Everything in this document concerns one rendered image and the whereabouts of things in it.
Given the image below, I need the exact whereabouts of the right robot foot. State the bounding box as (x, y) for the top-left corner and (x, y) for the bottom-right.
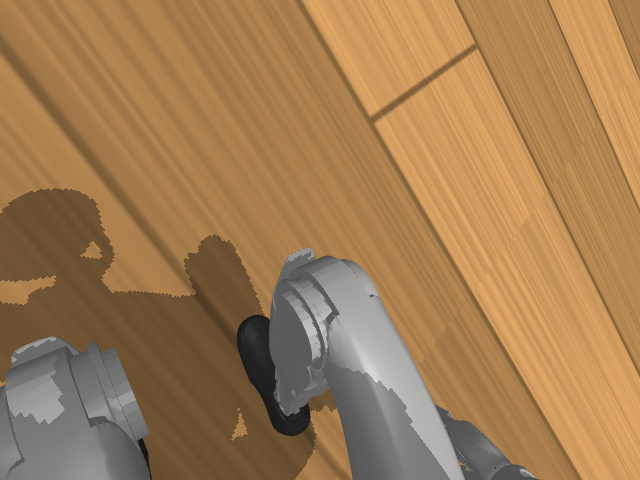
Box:
(237, 315), (310, 436)

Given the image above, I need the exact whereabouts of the right robot hand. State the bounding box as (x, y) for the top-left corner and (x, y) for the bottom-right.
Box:
(435, 405), (512, 480)

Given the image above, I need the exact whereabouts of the right robot arm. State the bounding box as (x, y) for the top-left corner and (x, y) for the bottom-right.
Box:
(491, 464), (539, 480)

